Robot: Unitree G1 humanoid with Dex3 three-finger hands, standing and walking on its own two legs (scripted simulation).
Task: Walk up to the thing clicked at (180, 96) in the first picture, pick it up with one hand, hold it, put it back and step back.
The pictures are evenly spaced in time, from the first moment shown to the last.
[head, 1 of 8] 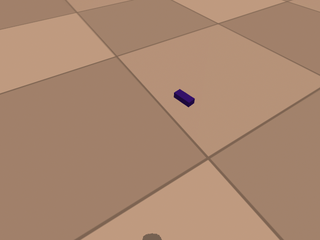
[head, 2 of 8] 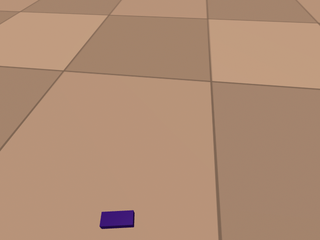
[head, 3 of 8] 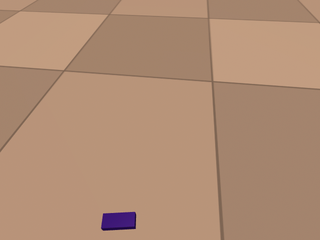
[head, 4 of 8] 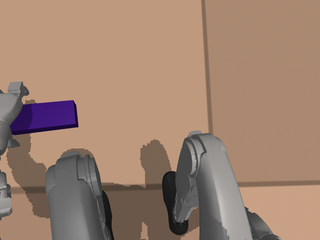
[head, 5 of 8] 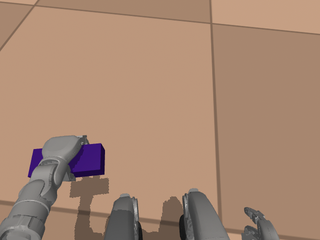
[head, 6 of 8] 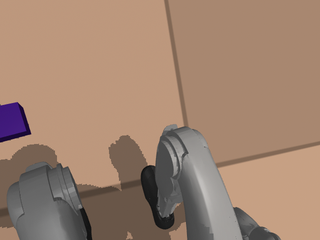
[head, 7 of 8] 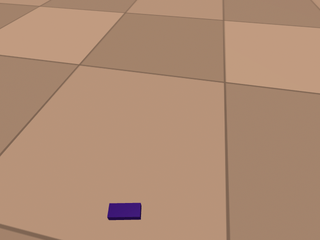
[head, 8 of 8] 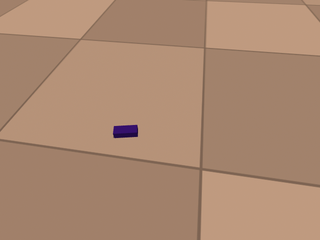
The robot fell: no
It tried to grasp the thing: yes
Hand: left
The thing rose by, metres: 0.68
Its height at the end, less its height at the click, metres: +0.00
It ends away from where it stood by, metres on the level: 0.01
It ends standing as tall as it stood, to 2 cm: yes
